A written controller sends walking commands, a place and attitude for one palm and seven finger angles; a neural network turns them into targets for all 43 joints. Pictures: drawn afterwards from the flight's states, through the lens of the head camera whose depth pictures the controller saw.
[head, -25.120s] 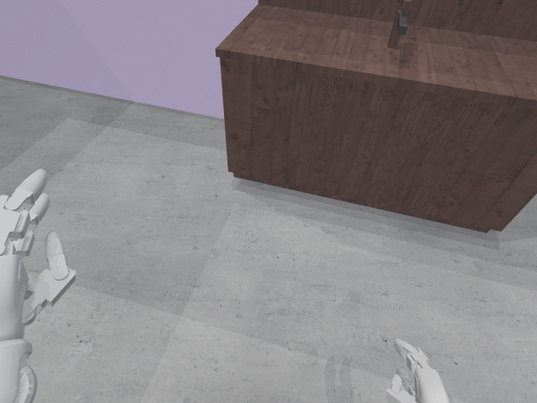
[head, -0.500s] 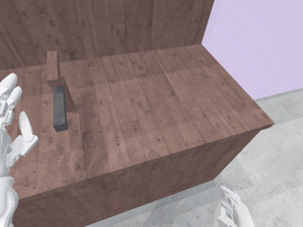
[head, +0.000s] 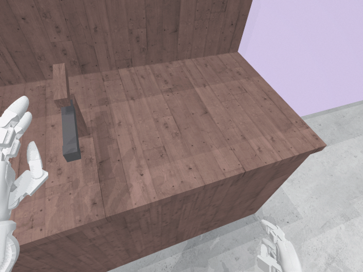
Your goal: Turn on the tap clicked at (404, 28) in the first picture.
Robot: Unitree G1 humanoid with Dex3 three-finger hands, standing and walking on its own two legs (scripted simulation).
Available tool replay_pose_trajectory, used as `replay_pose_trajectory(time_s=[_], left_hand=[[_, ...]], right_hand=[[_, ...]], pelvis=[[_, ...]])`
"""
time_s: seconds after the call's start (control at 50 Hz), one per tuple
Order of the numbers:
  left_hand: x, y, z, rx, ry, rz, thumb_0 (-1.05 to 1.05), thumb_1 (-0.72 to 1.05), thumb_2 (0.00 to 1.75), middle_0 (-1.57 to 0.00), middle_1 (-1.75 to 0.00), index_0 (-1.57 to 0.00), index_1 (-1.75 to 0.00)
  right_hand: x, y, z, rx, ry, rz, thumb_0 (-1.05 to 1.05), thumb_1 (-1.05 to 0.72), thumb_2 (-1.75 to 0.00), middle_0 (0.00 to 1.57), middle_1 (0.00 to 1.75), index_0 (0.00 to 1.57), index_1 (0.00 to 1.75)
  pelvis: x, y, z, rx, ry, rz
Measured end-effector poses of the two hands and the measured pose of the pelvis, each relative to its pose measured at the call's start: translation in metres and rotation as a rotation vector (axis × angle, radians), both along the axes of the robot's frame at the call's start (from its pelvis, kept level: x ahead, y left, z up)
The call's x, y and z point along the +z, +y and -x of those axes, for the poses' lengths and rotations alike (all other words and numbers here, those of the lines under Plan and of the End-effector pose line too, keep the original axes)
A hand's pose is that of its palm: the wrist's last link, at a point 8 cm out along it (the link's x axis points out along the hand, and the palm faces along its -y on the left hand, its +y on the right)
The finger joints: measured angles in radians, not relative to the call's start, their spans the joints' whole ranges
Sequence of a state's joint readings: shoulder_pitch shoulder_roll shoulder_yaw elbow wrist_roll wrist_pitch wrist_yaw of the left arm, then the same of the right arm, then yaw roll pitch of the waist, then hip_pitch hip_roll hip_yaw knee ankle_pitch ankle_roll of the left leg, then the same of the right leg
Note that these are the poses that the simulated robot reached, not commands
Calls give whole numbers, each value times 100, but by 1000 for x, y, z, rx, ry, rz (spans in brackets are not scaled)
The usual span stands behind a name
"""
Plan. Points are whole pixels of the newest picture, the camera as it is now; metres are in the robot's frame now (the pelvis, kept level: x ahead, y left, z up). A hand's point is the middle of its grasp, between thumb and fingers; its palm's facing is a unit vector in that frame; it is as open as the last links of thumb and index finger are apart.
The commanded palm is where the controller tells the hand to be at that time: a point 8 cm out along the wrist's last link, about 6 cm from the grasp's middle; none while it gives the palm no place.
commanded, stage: look again from close up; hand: left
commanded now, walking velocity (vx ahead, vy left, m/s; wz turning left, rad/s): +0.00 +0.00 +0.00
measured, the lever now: (71, 152) +0.32 +0.27 +0.07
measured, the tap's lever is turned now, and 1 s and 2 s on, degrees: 0 0 0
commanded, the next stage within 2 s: turn the palm inward beside the body in 0.28 s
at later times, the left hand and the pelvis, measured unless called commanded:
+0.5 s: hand (7, 139) +0.24 +0.28 +0.21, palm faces +0.46 -0.81 -0.37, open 7.4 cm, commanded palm +0.15 +0.28 +0.17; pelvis +0.00 +0.00 -0.01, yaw +2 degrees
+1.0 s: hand (63, 199) +0.19 +0.21 +0.14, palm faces +0.46 -0.82 -0.32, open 7.4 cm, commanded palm +0.12 +0.25 +0.16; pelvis -0.03 -0.08 -0.03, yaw +4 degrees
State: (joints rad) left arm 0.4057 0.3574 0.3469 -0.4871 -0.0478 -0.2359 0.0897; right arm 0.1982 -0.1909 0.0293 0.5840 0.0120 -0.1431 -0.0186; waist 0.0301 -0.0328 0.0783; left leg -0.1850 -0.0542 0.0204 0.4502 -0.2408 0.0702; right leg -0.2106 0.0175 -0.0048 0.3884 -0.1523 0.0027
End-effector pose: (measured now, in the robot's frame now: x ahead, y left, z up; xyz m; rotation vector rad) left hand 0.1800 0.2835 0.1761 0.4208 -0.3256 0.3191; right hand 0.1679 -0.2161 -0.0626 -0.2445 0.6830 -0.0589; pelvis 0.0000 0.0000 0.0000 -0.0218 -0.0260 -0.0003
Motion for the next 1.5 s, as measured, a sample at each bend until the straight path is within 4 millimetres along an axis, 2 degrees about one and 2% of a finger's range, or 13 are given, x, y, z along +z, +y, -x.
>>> replay_pose_trajectory(time_s=[0.22,0.38,0.46,0.52,0.64,0.7,0.84,0.92,1.06,1.16,1.26,1.4,1.5], left_hand=[[-15,7,0,22,67,24,1,89,90,-21,-30,-21,-30],[-6,4,2,7,27,7,2,89,90,-21,-30,-21,-30],[37,26,-14,39,-74,-181,2,88,90,-22,-30,-22,-30],[48,40,-18,77,-75,-4,1,88,90,-22,-30,-22,-30],[-11,-13,2,-27,261,102,1,90,90,-20,-30,-20,-30],[-35,-33,25,-44,293,107,1,89,90,-21,-30,-21,-30],[-4,-20,67,235,-74,42,2,88,90,-22,-30,-22,-30],[-1,-20,57,267,-25,87,1,89,90,-21,-30,-21,-30],[-26,-56,22,155,246,124,1,89,90,-21,-30,-20,-30],[-14,-66,28,162,98,119,2,89,90,-22,-30,-21,-30],[-20,-51,40,261,112,150,1,89,90,-22,-30,-21,-30],[-47,-48,36,280,222,218,2,89,90,-21,-30,-21,-30],[-38,-57,28,186,133,216,2,89,90,-21,-30,-21,-30]], right_hand=[[0,0,6,-18,2,-2,1,-90,-90,20,30,20,30],[2,-2,5,-12,1,13,1,-90,-90,20,30,20,30],[-7,3,1,108,30,57,1,-90,-90,20,30,20,30],[-13,-1,-5,102,26,12,1,-90,-90,20,30,21,30],[-10,-12,-19,61,-74,-69,1,-90,-90,20,30,21,30],[-7,-19,-20,66,-91,-55,1,-90,-90,20,30,20,30],[-21,-38,-14,144,-59,-11,1,-90,-90,20,30,20,30],[-38,-49,-11,135,-26,-18,1,-90,-90,20,30,20,30],[-47,-74,-8,16,-41,-63,1,-90,-90,20,30,21,30],[-50,-94,-5,-32,-27,-54,1,-90,-90,20,30,20,30],[-57,-107,-10,-41,16,-15,1,-90,-90,20,30,20,30],[-53,-96,-34,-13,-21,7,1,-90,-90,20,30,20,30],[-37,-72,-49,22,-104,-19,1,-90,-90,20,30,20,30]], pelvis=[[0,3,2,-1,2,-1],[0,3,2,5,0,2],[-6,-2,5,54,13,-9],[-6,-3,4,28,9,-21],[-10,-6,9,-13,-1,-34],[-15,-20,16,-14,10,-43],[-26,-55,28,41,10,-29],[-29,-67,32,69,0,-23],[-29,-81,30,50,12,-38],[-32,-89,18,33,37,-37],[-33,-88,4,53,41,-30],[-31,-76,-8,65,70,-32],[-28,-65,-16,54,85,-35]])
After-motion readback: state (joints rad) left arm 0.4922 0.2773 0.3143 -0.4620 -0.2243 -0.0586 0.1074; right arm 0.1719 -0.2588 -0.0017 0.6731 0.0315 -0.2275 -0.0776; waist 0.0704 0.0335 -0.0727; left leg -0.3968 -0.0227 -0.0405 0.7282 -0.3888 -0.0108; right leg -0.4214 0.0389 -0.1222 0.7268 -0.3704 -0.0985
